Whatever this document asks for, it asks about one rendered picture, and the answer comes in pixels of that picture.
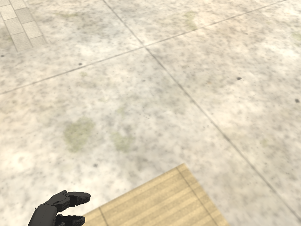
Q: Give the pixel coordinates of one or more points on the left robot hand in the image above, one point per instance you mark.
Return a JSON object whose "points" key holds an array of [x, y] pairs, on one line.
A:
{"points": [[46, 214]]}

